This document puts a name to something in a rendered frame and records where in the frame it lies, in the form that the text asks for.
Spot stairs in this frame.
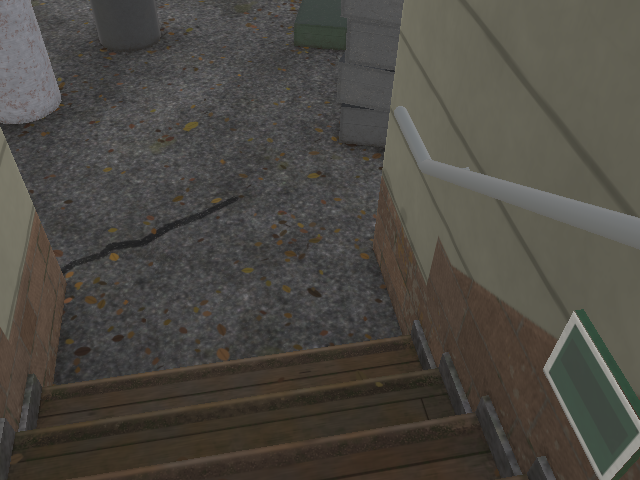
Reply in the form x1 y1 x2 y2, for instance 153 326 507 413
7 335 529 480

